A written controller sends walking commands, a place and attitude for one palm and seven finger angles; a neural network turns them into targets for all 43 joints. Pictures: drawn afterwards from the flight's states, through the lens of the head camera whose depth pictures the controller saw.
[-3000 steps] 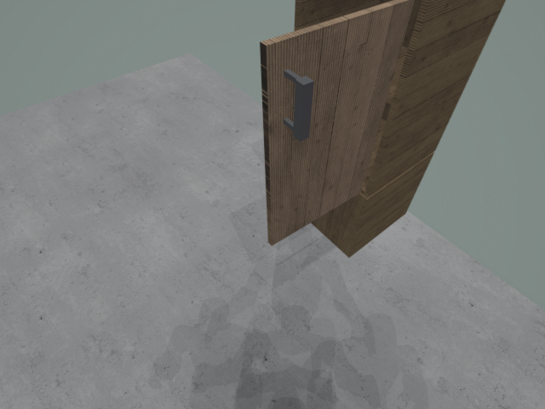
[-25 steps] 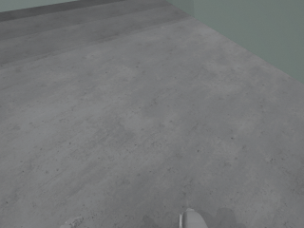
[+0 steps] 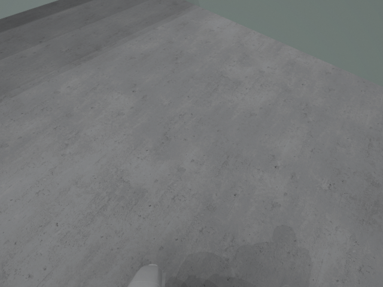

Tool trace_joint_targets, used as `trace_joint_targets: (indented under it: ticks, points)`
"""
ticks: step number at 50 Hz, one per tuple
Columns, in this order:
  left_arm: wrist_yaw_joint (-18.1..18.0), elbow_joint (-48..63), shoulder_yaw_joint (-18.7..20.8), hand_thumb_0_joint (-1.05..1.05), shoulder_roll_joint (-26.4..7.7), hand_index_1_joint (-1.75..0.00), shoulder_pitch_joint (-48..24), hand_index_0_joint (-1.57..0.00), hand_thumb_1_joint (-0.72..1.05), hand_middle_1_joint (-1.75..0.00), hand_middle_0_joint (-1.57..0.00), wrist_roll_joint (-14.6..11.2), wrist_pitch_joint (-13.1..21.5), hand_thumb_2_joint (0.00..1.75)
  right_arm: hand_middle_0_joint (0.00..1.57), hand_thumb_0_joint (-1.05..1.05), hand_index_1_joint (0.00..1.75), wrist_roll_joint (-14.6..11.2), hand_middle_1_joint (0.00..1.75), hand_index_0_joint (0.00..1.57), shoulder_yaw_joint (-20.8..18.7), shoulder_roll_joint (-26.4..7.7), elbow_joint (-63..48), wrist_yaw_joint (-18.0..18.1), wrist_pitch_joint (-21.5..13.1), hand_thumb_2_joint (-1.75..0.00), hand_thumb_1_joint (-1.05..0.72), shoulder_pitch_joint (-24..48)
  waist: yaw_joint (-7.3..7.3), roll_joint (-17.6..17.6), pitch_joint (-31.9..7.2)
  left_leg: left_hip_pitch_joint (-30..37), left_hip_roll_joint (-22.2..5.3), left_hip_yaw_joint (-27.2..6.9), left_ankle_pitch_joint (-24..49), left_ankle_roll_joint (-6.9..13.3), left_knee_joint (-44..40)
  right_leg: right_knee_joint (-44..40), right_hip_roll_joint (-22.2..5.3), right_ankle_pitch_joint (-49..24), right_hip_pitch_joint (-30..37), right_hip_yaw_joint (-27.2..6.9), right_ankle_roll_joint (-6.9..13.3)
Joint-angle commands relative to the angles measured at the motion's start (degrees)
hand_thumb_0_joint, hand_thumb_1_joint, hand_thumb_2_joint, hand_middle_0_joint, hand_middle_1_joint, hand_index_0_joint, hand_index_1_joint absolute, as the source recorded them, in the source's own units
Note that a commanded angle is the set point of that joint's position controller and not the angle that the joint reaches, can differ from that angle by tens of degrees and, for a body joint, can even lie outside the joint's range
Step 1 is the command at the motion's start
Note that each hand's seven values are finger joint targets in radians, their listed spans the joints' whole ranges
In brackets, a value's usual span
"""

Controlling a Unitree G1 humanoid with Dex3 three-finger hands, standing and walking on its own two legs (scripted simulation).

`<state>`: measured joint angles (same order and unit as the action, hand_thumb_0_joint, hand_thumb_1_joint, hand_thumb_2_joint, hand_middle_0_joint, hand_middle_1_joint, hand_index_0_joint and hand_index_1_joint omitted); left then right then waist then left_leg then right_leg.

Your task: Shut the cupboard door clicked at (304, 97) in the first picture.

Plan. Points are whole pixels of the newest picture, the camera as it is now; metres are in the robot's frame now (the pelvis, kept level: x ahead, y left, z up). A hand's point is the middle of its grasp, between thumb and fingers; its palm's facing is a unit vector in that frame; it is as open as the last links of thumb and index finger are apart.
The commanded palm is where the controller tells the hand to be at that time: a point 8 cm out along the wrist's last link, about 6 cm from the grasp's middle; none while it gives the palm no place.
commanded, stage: turn to face it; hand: left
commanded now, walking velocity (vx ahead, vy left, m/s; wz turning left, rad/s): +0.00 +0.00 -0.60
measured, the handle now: out of the picture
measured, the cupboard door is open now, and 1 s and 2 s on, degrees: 23 23 23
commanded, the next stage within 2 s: none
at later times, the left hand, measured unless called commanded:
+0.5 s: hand (99, 245) +0.22 +0.25 -0.16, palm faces -0.28 -0.93 -0.24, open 7.4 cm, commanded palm none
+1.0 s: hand (134, 219) +0.30 +0.17 -0.18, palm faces -0.56 -0.80 -0.20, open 7.4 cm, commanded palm none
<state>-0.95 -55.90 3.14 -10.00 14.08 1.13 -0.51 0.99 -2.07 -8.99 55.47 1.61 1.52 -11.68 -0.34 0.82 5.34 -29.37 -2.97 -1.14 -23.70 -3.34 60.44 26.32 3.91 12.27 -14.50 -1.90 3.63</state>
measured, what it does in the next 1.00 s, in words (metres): walks ahead, turning right: left foot, then right foot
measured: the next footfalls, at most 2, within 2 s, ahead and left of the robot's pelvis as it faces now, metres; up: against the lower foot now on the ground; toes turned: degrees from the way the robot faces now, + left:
left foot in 0.20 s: +0.12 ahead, +0.17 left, +0.00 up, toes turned -7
right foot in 0.58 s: +0.06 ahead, -0.08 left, +0.00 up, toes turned -28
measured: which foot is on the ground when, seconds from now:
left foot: up 0.00-0.18, down 0.20-0.58, up 0.60-0.92, down 0.94-1.00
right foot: down 0.00-0.20, up 0.22-0.56, down 0.58-0.94, up 0.96-1.00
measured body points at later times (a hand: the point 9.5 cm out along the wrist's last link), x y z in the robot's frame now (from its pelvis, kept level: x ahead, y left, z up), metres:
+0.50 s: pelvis +0.06 +0.06 +0.00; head +0.11 +0.06 +0.45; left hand +0.24 +0.29 -0.14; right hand +0.07 -0.21 -0.13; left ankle +0.08 +0.18 -0.74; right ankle +0.01 -0.07 -0.69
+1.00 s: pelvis +0.11 +0.06 -0.01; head +0.15 +0.06 +0.44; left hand +0.33 +0.22 -0.16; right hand +0.02 -0.19 -0.14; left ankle +0.20 +0.14 -0.74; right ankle +0.01 -0.05 -0.71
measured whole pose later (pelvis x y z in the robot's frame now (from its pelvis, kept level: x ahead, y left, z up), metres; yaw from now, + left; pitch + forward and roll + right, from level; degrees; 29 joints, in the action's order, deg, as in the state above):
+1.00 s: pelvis +0.11 +0.06 -0.01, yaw -37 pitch +0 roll -1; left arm 1.0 -51.5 4.1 -14.1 10.9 0.8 -4.1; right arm 1.6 -1.0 -11.7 50.1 1.2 0.4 -12.1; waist 0.0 2.6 3.7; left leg -18.8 -3.4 4.3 -15.7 -0.2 34.9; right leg 48.2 1.9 28.6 -21.6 -5.3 -1.4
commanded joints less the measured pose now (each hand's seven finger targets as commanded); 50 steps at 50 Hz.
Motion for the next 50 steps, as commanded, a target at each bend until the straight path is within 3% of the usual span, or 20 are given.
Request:
trace_joint_targets:
  ticks: [1,4,7,8,10,11,12,16,25,27,28,29,30,31,36,44,45,47,49,50]
  points:
    - [0.1,4.8,3.1,0.0,-10.6,-0.3,1.4,-0.2,0.9,-0.3,-0.2,0.3,0.9,0.9,0.2,0.0,0.3,-0.2,0.3,0.2,-1.4,-4.7,-4.4,-0.2,-0.3,-0.9,-0.9,-1.4,0.26,6.6,-7.2,2.9,1.1,1.7,2.3,-1.2,-8.3,-6.8,-13.0,-21.4,1.8,-14.7,7.1]
    - [0.4,5.5,3.8,0.0,-11.7,-0.3,1.6,-0.2,0.9,-0.3,-0.2,0.4,0.4,0.9,0.2,0.0,0.3,-0.6,0.3,0.2,-1.6,-5.3,-6.4,0.0,-1.0,-0.9,-0.9,1.9,1.13,8.6,-7.2,6.0,2.6,1.7,1.0,-1.1,-15.8,-4.4,-13.1,-23.9,2.6,-18.0,6.7]
    - [0.4,6.5,4.2,0.0,-12.0,-0.3,-0.4,-0.2,0.9,-0.3,-0.2,0.0,-0.3,0.9,0.2,0.0,0.3,-0.9,0.3,0.2,-1.8,-6.9,-6.1,0.6,-1.8,-0.9,-0.9,-1.2,-1.05,9.0,-8.5,16.5,3.2,1.7,8.8,-1.0,-29.2,0.9,-11.1,-21.6,-1.1,-18.6,3.4]
    - [0.4,7.3,3.9,0.0,-10.7,-0.3,-1.1,-0.2,0.9,-0.3,-0.2,-0.4,-0.6,0.9,0.2,0.0,0.3,-0.8,0.3,0.2,-2.2,-8.9,-5.6,0.8,-2.3,-0.9,-0.9,-3.3,-2.0,6.0,-9.3,24.6,0.5,0.7,13.0,-0.4,-35.5,4.1,-8.2,-15.7,-6.2,-16.4,0.9]
    - [0.7,9.0,2.9,0.0,-6.6,-0.3,0.3,-0.2,0.9,-0.3,-0.2,-1.0,-0.7,0.9,0.2,0.0,0.3,0.3,0.3,0.2,-3.7,-17.0,-6.8,0.9,-2.7,-0.9,-0.9,-6.2,-2.33,-16.7,-10.5,29.4,-23.6,-21.6,30.4,10.2,-42.1,25.6,0.3,25.4,-17.1,-1.5,-5.0]
    - [0.7,9.5,3.1,0.0,-8.1,-0.3,-0.6,-0.2,0.9,-0.3,-0.2,-0.6,-1.1,0.9,0.2,0.0,0.3,1.0,0.3,0.2,-3.2,-16.5,-7.6,1.0,-2.2,-0.9,-0.9,-5.3,-2.3,-9.9,-8.2,23.6,-25.4,-20.6,30.3,13.9,-42.1,34.2,-2.7,25.1,-15.9,-2.4,-5.3]
    - [1.1,9.3,3.6,0.0,-8.5,-0.3,1.3,-0.2,0.9,-0.3,-0.2,0.0,-1.3,0.9,0.2,0.0,0.3,1.2,0.3,0.2,-2.5,-14.8,-9.0,0.8,-2.2,-0.9,-0.9,-1.4,-0.11,-6.4,-7.0,19.7,-22.7,-16.1,22.9,13.7,-43.9,38.1,-3.3,21.4,-15.5,-1.5,-5.8]
    - [2.8,9.0,3.6,0.0,-8.7,-0.3,-0.4,-0.2,0.9,-0.3,-0.2,0.1,-2.6,0.9,0.2,0.0,0.3,1.0,0.3,0.2,-1.8,-13.1,-10.4,0.9,-1.9,-0.9,-0.9,3.2,1.24,-13.8,-4.0,18.7,-16.2,-3.3,29.4,10.9,-42.2,38.2,-5.9,14.9,-16.3,1.6,-7.3]
    - [3.3,11.3,2.1,0.0,-7.7,-0.3,-5.3,-0.2,0.9,-0.3,-0.2,0.1,-1.8,0.9,0.2,0.0,0.3,0.7,0.3,0.2,-3.5,-16.1,-7.9,0.1,-1.3,-0.9,-0.9,-3.1,-1.7,-14.0,-8.1,26.0,-16.9,5.4,40.4,9.3,-34.4,14.3,-3.8,10.8,-7.0,8.4,-5.7]
    - [3.2,10.2,2.4,0.0,-8.6,-0.3,-1.7,-0.2,0.9,-0.3,-0.2,0.0,-1.2,0.9,0.2,0.0,0.3,0.4,0.3,0.2,-3.7,-16.5,-8.0,-0.2,-1.1,-0.9,-0.9,-1.7,0.97,-12.0,-9.7,23.1,-15.4,7.9,36.8,6.3,-28.3,3.1,-3.3,1.0,1.6,9.0,-4.5]
    - [2.9,8.8,2.9,0.0,-11.5,-0.3,2.4,-0.2,0.9,-0.3,-0.2,0.2,-0.7,0.9,0.2,0.0,0.3,-0.2,0.3,0.2,-3.6,-15.6,-8.4,-0.5,-1.1,-0.9,-0.9,-1.0,3.15,-6.6,-11.5,17.5,-12.8,10.2,30.2,3.4,-20.8,-3.1,-6.1,-7.4,10.3,5.2,-3.1]
    - [2.1,7.8,4.2,0.0,-17.8,-0.3,5.7,-0.2,0.9,-0.3,-0.2,0.8,0.0,0.9,0.2,0.0,0.3,-0.6,0.3,0.2,-2.5,-10.8,-10.5,-0.8,-1.1,-0.9,-0.9,0.2,5.12,11.4,-11.7,1.9,-5.0,13.5,2.6,-0.2,-8.6,-6.4,-19.9,-25.4,20.2,-13.2,2.3]
    - [1.3,7.0,4.7,0.0,-20.6,-0.3,8.0,-0.2,0.9,-0.3,-0.2,0.0,-0.1,0.9,0.2,0.0,0.3,-0.4,0.3,0.2,-2.0,-10.1,-12.3,-0.5,-0.5,-0.9,-0.9,2.7,6.34,15.4,-10.9,-5.0,-1.1,7.8,-15.3,-1.2,2.9,-5.1,-27.8,-41.0,18.3,-21.7,9.0]
    - [0.6,7.1,4.5,0.0,-20.2,-0.3,7.5,-0.2,0.9,-0.3,-0.2,-0.2,-0.2,0.9,0.2,0.0,0.3,-0.6,0.3,0.2,-1.7,-11.0,-11.8,-0.1,0.0,-0.9,-0.9,2.5,5.61,10.6,-10.4,-6.0,-2.9,1.9,-12.9,-0.6,7.8,-5.8,-28.1,-32.3,15.4,-20.3,11.9]
    - [0.2,10.2,3.1,0.0,-14.6,-0.3,-4.1,-0.2,0.9,-0.3,-0.2,0.1,-0.3,0.9,0.2,0.0,0.3,-0.1,0.3,0.2,-2.0,-10.6,-8.8,-0.7,0.2,-0.9,-0.9,0.5,0.2,8.9,-7.4,-1.0,-2.8,2.2,-1.0,-2.2,1.4,-5.4,-17.2,-23.9,5.6,-10.3,6.8]
    - [0.9,9.8,3.7,0.0,-15.1,-0.3,-5.2,-0.2,0.9,-0.3,-0.2,0.0,-1.2,0.9,0.2,0.0,0.3,-0.6,0.3,0.2,-1.9,-9.8,-7.9,-0.2,-1.1,-0.9,-0.9,-4.3,-1.44,9.3,-7.3,14.5,2.0,4.5,7.8,-1.5,-27.6,-1.0,-13.4,-14.3,-1.6,-15.6,3.7]
    - [1.0,10.0,3.4,0.0,-13.8,-0.3,-5.9,-0.2,0.9,-0.3,-0.2,-0.3,-1.5,0.9,0.2,0.0,0.3,-0.7,0.3,0.2,-2.2,-10.9,-7.3,0.0,-1.5,-0.9,-0.9,-6.4,-2.54,6.7,-8.2,20.5,0.7,3.3,12.0,-1.1,-34.1,1.9,-11.2,-10.1,-5.1,-14.1,1.3]
    - [1.5,11.7,2.3,0.0,-7.9,-0.3,-3.9,-0.2,0.9,-0.3,-0.2,-1.2,-2.0,0.9,0.2,0.0,0.3,0.7,0.3,0.2,-3.6,-20.0,-7.6,0.4,-2.3,-0.9,-0.9,-9.6,-2.75,-19.6,-9.5,26.7,-22.3,-20.4,19.9,8.8,-44.6,23.7,0.4,23.0,-17.4,-0.3,-5.2]
    - [1.9,11.4,3.0,0.0,-9.6,-0.3,-3.8,-0.2,0.9,-0.3,-0.2,-0.1,-2.1,0.9,0.2,0.0,0.3,1.1,0.3,0.2,-2.5,-17.4,-9.2,0.5,-2.2,-0.9,-0.9,-5.7,-0.94,-9.5,-7.8,17.6,-22.6,-16.7,15.5,12.5,-45.8,38.3,-3.8,21.0,-14.2,-1.7,-5.1]
    - [2.3,10.8,3.2,0.0,-9.6,-0.3,-4.2,-0.2,0.9,-0.3,-0.2,0.3,-2.3,0.9,0.2,0.0,0.3,1.1,0.3,0.2,-2.2,-16.4,-9.9,0.6,-2.5,-0.9,-0.9,-2.5,0.2,-12.8,-6.2,16.8,-20.7,-13.9,17.8,11.6,-45.4,40.4,-4.6,19.0,-16.1,-0.5,-5.6]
